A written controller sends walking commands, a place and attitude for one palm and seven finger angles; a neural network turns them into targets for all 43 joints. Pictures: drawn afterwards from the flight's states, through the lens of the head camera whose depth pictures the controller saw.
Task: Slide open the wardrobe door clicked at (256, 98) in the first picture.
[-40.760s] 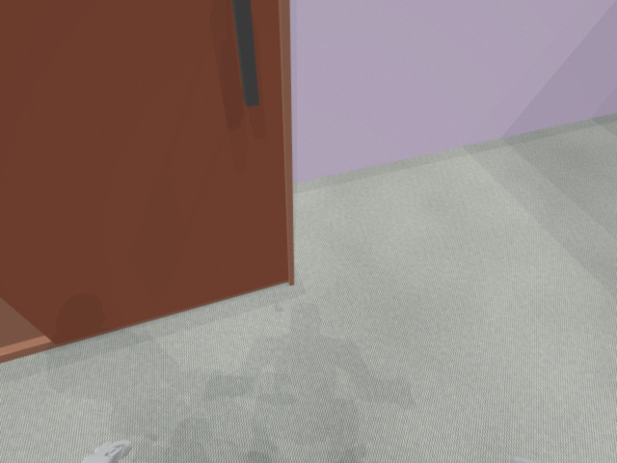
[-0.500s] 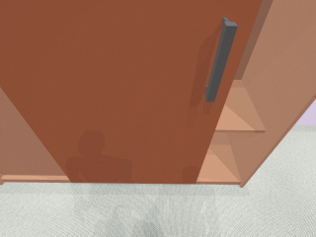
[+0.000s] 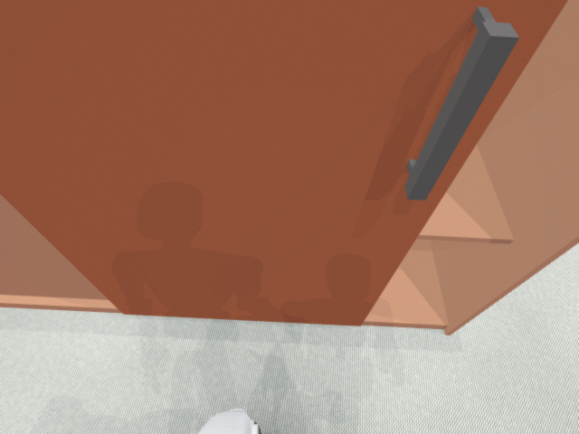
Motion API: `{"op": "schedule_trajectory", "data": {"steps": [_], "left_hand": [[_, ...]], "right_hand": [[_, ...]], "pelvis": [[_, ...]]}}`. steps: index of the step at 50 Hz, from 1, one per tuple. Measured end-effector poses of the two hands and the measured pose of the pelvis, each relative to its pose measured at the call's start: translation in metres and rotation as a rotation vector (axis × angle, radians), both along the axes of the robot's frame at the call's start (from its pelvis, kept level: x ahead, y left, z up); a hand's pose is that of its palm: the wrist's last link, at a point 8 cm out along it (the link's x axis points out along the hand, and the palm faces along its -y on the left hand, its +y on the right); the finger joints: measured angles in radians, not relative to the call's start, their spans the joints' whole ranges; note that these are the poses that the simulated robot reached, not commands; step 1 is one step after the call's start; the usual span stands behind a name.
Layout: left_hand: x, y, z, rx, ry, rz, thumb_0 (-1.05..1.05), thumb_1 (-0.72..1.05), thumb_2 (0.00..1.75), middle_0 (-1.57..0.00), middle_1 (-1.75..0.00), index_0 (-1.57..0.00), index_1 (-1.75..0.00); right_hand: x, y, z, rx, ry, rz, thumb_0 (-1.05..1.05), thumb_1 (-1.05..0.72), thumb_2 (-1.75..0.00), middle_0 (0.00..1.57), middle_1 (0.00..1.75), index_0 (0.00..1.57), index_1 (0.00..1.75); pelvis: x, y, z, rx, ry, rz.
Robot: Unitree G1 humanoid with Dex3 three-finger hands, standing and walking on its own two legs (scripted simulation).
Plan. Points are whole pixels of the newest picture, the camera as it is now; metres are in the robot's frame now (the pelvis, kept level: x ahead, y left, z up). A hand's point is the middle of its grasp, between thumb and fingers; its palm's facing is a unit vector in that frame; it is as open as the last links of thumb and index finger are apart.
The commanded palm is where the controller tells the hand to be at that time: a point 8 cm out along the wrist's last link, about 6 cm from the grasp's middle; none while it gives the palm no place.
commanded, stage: come to a stop and stand still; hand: right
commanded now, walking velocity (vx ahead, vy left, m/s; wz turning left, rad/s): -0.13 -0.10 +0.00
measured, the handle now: (443, 118) +0.46 -0.14 +0.19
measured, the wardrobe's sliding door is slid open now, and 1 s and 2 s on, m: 0.30 0.30 0.30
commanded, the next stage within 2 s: look again from close up in 1.48 s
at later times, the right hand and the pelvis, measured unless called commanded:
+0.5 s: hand out of the picture -0.01 -0.24 -0.15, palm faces +0.02 +0.96 -0.29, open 7.4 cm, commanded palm none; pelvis -0.03 -0.04 +0.00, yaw +2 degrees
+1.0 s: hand out of the picture +0.04 -0.19 -0.14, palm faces -0.01 +0.96 -0.26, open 7.3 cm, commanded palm none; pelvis +0.01 -0.01 +0.01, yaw +1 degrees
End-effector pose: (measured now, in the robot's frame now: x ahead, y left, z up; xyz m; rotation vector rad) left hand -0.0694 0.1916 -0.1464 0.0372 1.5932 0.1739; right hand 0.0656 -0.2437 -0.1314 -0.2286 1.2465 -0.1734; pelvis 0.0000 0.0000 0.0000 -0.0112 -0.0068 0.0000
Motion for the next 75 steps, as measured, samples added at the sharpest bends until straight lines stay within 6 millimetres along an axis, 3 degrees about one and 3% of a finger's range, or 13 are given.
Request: {"op": "schedule_trajectory", "data": {"steps": [7,11,14,21,25,32,37,44,51,56,66,75], "left_hand": [[0.071,0.034,0.004,0.070,-0.182,-0.057,0.01,0.91,0.89,-0.20,-0.30,-0.20,-0.30],[0.102,0.036,0.015,0.102,-0.295,-0.103,0.01,0.91,0.89,-0.20,-0.30,-0.20,-0.30],[0.110,0.031,0.017,0.126,-0.365,-0.119,0.00,0.91,0.89,-0.20,-0.30,-0.20,-0.30],[0.114,0.001,0.010,0.069,-0.476,-0.101,0.01,0.91,0.89,-0.20,-0.30,-0.20,-0.30],[0.112,-0.004,0.002,0.041,-0.478,-0.102,0.00,0.94,0.89,-0.20,-0.30,-0.20,-0.30],[0.083,-0.001,-0.001,0.019,-0.375,-0.116,0.00,0.93,0.89,-0.20,-0.30,-0.20,-0.30],[0.057,0.002,-0.004,0.007,-0.275,-0.104,0.01,0.92,0.89,-0.20,-0.30,-0.20,-0.30],[0.039,0.004,-0.003,-0.008,-0.189,-0.085,0.01,0.91,0.89,-0.20,-0.30,-0.20,-0.30],[0.045,0.008,-0.001,-0.016,-0.166,-0.086,0.01,0.91,0.89,-0.20,-0.30,-0.20,-0.30],[0.059,0.015,-0.001,-0.014,-0.178,-0.093,0.01,0.91,0.89,-0.20,-0.30,-0.20,-0.30],[0.084,0.032,0.004,0.008,-0.207,-0.113,0.01,0.91,0.89,-0.20,-0.30,-0.20,-0.30],[0.086,0.042,0.007,0.026,-0.192,-0.125,0.01,0.91,0.89,-0.20,-0.30,-0.20,-0.30]], "right_hand": [[-0.001,0.016,0.002,0.037,-0.034,-0.012,0.01,-0.91,-0.90,0.19,0.29,0.20,0.30],[-0.012,0.010,-0.003,0.058,-0.051,-0.034,0.00,-0.92,-0.90,0.20,0.30,0.21,0.30],[-0.024,0.000,-0.013,0.071,-0.049,-0.047,0.00,-0.92,-0.90,0.20,0.30,0.21,0.30],[-0.063,-0.027,0.002,0.022,0.023,-0.024,0.01,-0.91,-0.90,0.20,0.30,0.21,0.30],[-0.085,-0.040,0.014,-0.023,0.060,-0.036,0.01,-0.91,-0.90,0.20,0.30,0.21,0.30],[-0.104,-0.041,0.026,-0.044,0.128,-0.052,0.01,-0.90,-0.90,0.19,0.29,0.20,0.30],[-0.093,-0.028,0.027,-0.025,0.136,-0.044,0.01,-0.90,-0.90,0.19,0.29,0.20,0.30],[-0.056,-0.005,0.023,0.002,0.100,-0.012,0.01,-0.92,-0.90,0.20,0.30,0.21,0.30],[-0.024,0.004,0.023,0.004,0.046,-0.003,0.02,-0.93,-0.90,0.20,0.30,0.21,0.30],[-0.011,0.012,0.022,0.007,0.024,-0.005,0.01,-0.93,-0.90,0.20,0.30,0.21,0.30],[-0.017,0.024,0.019,0.017,0.046,-0.031,0.01,-0.93,-0.90,0.20,0.30,0.21,0.30],[-0.039,0.032,0.014,0.036,0.102,-0.059,0.01,-0.92,-0.90,0.20,0.30,0.21,0.30]], "pelvis": [[-0.009,0.002,0.005,-0.012,-0.004,-0.011],[-0.016,-0.004,0.004,-0.006,-0.003,-0.009],[-0.021,-0.013,-0.002,0.014,-0.011,-0.012],[-0.022,-0.036,-0.001,-0.005,-0.048,0.029],[-0.026,-0.040,0.000,-0.014,-0.048,0.034],[-0.025,-0.038,0.008,-0.019,-0.018,0.026],[-0.018,-0.033,0.011,-0.021,-0.008,0.025],[-0.005,-0.022,0.014,-0.021,-0.005,0.020],[0.007,-0.009,0.015,-0.018,-0.007,0.009],[0.013,-0.002,0.015,-0.016,-0.009,0.003],[0.019,0.011,0.016,-0.010,-0.010,-0.006],[0.020,0.017,0.017,-0.004,-0.012,-0.011]]}}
